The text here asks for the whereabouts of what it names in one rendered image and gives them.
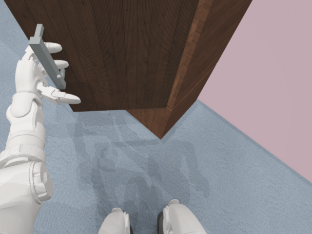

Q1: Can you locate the left robot upper arm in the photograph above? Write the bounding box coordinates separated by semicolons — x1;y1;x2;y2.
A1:
0;161;54;234

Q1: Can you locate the left robot forearm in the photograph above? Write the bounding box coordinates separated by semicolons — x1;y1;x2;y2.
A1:
0;92;46;169

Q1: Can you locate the left robot hand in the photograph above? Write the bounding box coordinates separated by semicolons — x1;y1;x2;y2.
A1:
15;42;81;105

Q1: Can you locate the right robot shin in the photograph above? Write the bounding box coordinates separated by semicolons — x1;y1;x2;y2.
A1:
163;199;179;234

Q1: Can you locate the robot shin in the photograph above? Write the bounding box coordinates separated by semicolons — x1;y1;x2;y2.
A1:
112;208;123;213
163;199;179;234

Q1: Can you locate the cupboard door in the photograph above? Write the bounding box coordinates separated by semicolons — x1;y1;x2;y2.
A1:
4;0;199;112

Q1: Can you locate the handle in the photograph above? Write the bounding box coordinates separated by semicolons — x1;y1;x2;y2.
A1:
29;24;66;89

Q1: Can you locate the left robot shin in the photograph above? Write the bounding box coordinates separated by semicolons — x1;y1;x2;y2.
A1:
112;208;123;213

